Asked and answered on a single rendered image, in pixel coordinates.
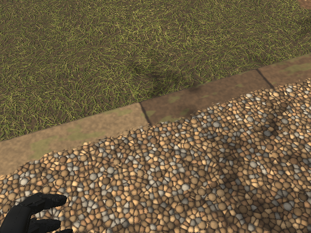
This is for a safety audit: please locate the left robot hand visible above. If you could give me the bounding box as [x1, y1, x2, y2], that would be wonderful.
[0, 192, 73, 233]

